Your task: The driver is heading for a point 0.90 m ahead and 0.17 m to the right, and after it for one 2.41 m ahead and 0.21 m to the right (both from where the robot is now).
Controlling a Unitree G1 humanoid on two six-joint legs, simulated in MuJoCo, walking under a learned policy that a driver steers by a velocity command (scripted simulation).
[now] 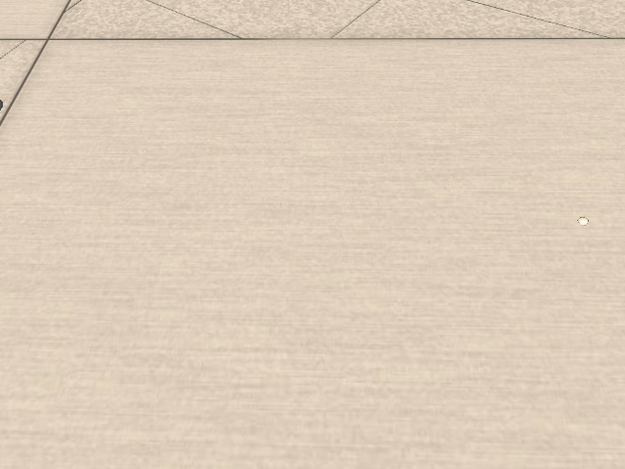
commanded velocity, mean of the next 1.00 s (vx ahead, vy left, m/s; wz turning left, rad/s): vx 0.50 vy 0.00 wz -0.11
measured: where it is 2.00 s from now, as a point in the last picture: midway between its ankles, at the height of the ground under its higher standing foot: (366, 302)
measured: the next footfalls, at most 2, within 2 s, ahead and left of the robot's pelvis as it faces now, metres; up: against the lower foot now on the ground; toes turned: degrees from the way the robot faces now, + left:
left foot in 0.38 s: +0.38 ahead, +0.15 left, +0.00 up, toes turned +1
right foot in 0.92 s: +0.67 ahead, -0.10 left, +0.00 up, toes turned -9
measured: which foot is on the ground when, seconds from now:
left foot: up 0.00-0.36, down 0.38-0.94, up 0.96-1.00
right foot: down 0.00-0.38, up 0.40-0.90, down 0.92-1.00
